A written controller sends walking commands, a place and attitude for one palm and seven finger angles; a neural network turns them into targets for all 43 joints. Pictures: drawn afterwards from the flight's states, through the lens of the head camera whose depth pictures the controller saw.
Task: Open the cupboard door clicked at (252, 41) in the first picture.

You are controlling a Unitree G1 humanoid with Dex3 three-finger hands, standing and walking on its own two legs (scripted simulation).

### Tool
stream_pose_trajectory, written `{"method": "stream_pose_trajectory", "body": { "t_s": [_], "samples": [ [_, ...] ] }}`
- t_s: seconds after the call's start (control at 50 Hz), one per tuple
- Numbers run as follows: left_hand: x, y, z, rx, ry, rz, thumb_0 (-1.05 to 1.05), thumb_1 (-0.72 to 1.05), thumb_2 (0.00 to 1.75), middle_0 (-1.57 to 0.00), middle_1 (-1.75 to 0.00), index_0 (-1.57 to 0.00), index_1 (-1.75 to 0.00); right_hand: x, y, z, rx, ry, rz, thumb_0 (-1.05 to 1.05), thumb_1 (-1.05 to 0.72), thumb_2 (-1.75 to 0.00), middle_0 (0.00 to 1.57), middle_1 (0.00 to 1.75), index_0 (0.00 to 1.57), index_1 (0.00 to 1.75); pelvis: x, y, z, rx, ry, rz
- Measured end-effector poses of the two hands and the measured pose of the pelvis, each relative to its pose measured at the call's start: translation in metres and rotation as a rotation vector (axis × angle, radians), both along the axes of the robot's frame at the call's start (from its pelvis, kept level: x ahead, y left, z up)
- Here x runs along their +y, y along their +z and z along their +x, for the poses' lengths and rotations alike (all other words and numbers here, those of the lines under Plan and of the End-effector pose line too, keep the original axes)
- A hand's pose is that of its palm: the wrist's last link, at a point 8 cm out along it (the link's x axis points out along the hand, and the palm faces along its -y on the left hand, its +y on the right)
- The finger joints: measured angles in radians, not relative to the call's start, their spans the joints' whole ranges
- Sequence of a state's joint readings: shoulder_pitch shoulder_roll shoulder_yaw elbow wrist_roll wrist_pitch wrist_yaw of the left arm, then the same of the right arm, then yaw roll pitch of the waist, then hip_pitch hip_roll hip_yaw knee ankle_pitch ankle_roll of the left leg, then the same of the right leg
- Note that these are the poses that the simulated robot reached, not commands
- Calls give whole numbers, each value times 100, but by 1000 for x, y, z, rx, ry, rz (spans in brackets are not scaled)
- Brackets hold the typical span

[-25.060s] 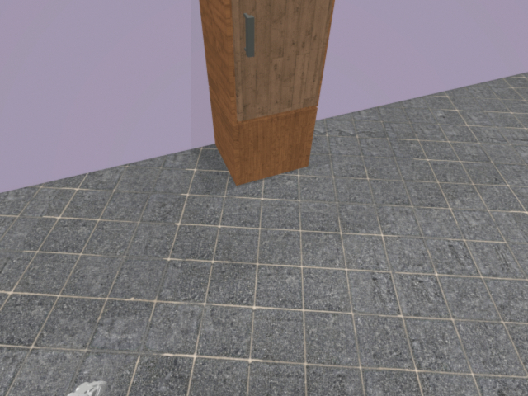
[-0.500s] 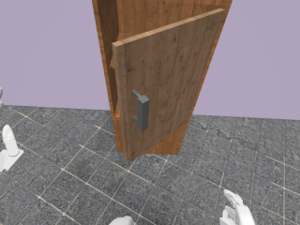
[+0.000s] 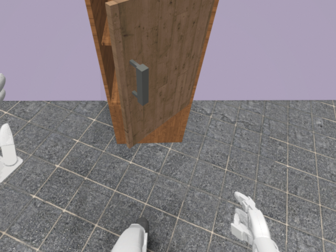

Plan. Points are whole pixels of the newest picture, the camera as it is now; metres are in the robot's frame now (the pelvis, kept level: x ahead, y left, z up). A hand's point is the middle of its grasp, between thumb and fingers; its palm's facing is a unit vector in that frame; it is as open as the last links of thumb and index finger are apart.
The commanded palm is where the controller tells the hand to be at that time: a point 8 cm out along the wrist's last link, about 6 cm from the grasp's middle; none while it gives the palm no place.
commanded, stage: stop stepping back and stand still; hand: left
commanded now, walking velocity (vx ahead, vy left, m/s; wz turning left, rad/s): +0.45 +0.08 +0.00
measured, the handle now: (138, 82) +0.55 +0.15 +0.05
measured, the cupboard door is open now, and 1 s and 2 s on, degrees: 41 41 41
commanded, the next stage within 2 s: let the arm hang, fingers relaxed in 1.10 s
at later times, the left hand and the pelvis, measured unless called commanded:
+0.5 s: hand out of the picture +0.13 +0.27 +0.20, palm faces +0.49 -0.74 -0.45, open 7.4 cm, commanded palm +0.08 +0.30 +0.20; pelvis -0.05 +0.00 +0.02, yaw +2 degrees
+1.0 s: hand out of the picture +0.08 +0.30 +0.17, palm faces +0.51 -0.76 -0.42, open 7.4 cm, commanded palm +0.03 +0.32 +0.20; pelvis -0.10 +0.02 +0.02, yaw +2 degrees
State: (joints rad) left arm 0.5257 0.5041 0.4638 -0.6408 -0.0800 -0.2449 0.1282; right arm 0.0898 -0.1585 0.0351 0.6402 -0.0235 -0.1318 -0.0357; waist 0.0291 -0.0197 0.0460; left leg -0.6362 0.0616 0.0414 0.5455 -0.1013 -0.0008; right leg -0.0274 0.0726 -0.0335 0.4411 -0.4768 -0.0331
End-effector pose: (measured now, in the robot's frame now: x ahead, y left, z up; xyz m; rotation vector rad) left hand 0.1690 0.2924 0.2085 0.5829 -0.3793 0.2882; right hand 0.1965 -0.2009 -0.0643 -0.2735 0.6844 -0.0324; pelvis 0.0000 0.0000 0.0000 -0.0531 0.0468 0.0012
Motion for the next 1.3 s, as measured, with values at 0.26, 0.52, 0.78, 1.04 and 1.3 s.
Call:
{"method": "stream_pose_trajectory", "body": {
  "t_s": [0.26,0.52,0.78,1.04,1.3],
  "samples": [
    [17,-11,-23,19,140,-116,1,89,90,-21,-30,-21,-30,-47,0,-100,4,-175,-30,2,-91,-90,20,30,20,30,-3,5,-32,-94,0,60],
    [21,0,-86,13,193,-51,1,88,90,-22,-30,-21,-31,-48,-3,-133,100,-139,-79,2,-90,-90,20,30,20,30,3,16,-53,-34,41,27],
    [11,2,-105,71,96,-61,1,89,90,-21,-30,-21,-30,9,25,-108,-90,-52,51,2,-90,-90,20,30,20,30,12,21,-87,-73,16,48],
    [35,-22,-127,131,242,-162,1,89,90,-21,-30,-21,-30,-4,9,-146,30,-62,-4,2,-90,-90,21,30,20,30,19,24,-101,-70,30,35],
    [32,-107,-92,548,172,-166,0,89,90,-20,-30,-20,-30,-26,-25,-153,154,-47,18,1,-90,-90,20,30,20,30,20,16,-103,-43,46,39]
  ]
}}
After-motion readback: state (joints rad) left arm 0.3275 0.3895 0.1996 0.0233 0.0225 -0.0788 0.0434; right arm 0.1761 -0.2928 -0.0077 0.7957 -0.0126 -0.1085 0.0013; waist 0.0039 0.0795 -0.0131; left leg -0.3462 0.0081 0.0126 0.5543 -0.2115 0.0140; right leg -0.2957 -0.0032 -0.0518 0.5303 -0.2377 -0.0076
